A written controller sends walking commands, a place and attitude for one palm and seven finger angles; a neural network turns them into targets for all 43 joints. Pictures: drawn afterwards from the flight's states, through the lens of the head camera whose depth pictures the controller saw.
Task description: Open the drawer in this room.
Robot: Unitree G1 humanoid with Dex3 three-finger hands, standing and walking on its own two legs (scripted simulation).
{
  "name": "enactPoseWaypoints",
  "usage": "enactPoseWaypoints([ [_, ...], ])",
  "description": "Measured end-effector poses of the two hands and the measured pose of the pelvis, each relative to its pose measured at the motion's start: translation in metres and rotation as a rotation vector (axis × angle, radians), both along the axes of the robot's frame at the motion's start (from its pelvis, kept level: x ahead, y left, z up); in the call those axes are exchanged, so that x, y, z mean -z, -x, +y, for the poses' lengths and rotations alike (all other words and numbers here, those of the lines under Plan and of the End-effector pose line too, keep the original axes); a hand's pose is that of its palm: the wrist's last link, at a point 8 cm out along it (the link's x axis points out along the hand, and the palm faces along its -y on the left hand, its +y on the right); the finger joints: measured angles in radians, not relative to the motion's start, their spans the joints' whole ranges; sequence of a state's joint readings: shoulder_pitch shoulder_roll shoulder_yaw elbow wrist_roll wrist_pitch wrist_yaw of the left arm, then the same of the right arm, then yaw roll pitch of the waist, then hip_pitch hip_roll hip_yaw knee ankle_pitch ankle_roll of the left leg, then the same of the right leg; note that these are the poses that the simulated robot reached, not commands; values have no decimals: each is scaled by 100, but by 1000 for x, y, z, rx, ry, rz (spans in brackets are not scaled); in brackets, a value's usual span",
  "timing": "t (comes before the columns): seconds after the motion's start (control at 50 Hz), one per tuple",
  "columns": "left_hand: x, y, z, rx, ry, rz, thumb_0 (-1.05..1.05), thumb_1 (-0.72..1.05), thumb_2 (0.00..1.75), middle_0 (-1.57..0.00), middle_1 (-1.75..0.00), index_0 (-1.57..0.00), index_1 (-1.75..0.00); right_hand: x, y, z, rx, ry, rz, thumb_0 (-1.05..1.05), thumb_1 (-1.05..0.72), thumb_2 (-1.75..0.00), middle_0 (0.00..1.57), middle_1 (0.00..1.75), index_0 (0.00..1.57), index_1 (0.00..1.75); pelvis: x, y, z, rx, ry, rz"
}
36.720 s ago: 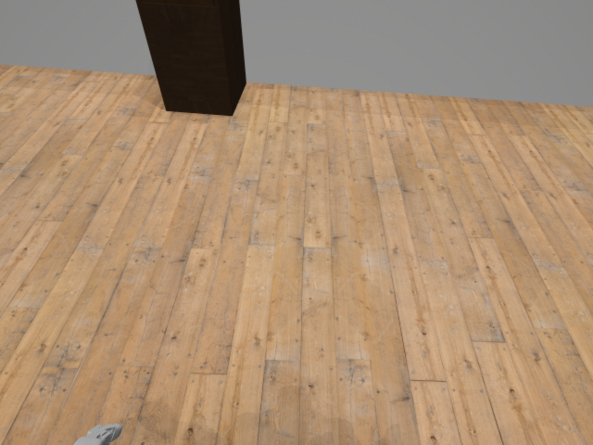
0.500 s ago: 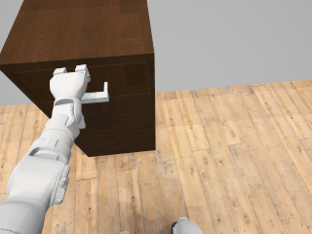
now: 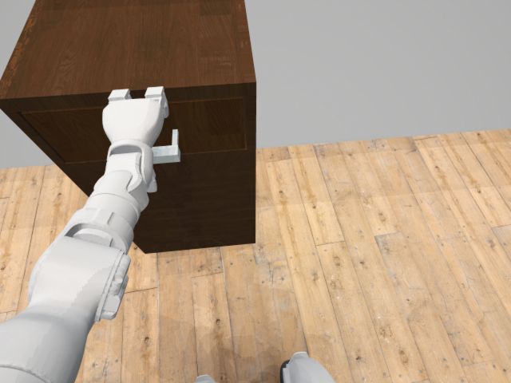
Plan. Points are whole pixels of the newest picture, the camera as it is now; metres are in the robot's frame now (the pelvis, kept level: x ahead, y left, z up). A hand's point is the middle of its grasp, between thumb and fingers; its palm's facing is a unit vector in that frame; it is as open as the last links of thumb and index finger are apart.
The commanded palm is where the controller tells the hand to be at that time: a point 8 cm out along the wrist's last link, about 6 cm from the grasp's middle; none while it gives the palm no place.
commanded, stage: move the hooked fingers above the handle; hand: left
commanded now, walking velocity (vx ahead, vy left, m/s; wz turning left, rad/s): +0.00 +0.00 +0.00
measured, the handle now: (145, 146) +0.55 +0.16 -0.03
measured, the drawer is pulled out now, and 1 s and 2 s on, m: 0.00 0.00 0.00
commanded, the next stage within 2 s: none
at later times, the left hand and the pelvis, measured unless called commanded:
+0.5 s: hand (136, 144) +0.51 +0.16 +0.03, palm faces +0.04 -0.02 -1.00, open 13.8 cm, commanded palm +0.49 +0.17 +0.08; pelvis +0.00 -0.01 +0.00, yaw +2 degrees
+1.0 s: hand (137, 153) +0.50 +0.16 +0.02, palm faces +0.02 -0.03 -1.00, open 13.8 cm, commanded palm +0.49 +0.17 +0.08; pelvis +0.00 +0.00 -0.01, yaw +1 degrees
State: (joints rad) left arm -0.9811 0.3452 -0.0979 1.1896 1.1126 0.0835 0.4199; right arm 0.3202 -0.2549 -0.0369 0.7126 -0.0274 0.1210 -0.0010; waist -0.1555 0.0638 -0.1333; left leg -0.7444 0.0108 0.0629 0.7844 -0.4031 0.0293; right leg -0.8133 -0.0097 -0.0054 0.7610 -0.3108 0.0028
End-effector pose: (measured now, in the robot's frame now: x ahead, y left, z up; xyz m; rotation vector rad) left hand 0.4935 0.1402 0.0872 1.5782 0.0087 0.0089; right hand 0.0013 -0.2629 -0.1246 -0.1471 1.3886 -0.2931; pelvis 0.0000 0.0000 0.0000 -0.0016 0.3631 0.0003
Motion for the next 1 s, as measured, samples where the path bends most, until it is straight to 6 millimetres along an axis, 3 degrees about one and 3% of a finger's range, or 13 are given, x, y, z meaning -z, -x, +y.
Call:
enactPoseWaypoints([
  [0.08, -2, 1, 2, -24, 6, 65, 0, -49, 30, -34, -123, -34, -125, -4, 5, 1, 25, 0, -12, 0, -90, -90, 21, 30, 20, 30, -4, 0, -3, 11, -3, -18],
  [0.18, 8, 8, 19, -27, 17, 134, 0, -49, 30, -32, -121, -32, -122, -9, 10, -4, 31, 25, -21, 0, -90, -90, 21, 30, 20, 30, -5, 2, -6, 15, -5, -27],
  [0.3, 20, 20, 33, 59, 12, 113, 0, -49, 30, -32, -120, -32, -120, -9, 14, -16, -9, 62, 11, 0, -90, -90, 21, 30, 20, 30, 0, 3, -7, -8, 0, -5],
  [0.38, 16, 21, 27, 107, 25, 34, 0, -49, 30, -32, -120, -32, -120, -6, 11, -21, -35, 66, 34, 0, -90, -90, 21, 30, 20, 30, 4, 1, -6, -27, 7, 9],
  [0.48, 5, 9, 19, 56, 31, -42, 0, -49, 30, -32, -120, -32, -120, -3, 1, -19, -34, 47, 20, 0, -90, -90, 20, 30, 20, 30, 5, -1, -6, -32, 10, 10],
  [0.68, -8, 1, 12, -41, 1, 55, 0, -49, 30, -34, -121, -32, -125, -5, -12, -3, -2, -3, -37, 0, -90, -90, 21, 30, 20, 30, -4, -4, -5, -6, 1, -18],
  [0.84, 18, 10, 15, 50, 41, 154, 0, -49, 30, -32, -120, -30, -121, -9, -3, -8, -2, 39, -40, 0, -90, -90, 21, 30, 20, 30, -2, -1, -6, 0, -1, -11],
  [1.0, 19, 13, 22, 94, 32, -25, 0, -49, 30, -32, -120, -31, -120, 1, 8, -14, -27, 45, 31, 0, -90, -90, 21, 30, 20, 30, 8, -1, -5, -19, 6, 23],
])
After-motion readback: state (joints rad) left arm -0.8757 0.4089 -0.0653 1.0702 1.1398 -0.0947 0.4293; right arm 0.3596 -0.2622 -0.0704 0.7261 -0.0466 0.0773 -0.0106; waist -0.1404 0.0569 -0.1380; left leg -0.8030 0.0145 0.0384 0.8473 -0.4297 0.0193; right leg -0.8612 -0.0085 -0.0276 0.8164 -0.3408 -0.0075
